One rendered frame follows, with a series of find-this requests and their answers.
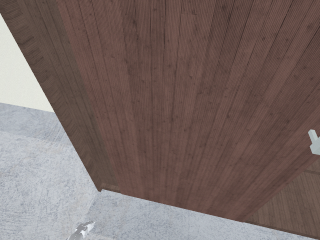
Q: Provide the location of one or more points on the left robot hand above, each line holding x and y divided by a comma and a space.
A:
82, 230

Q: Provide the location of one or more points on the wardrobe door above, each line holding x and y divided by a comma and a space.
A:
45, 22
203, 105

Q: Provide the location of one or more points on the handle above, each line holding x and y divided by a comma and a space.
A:
315, 147

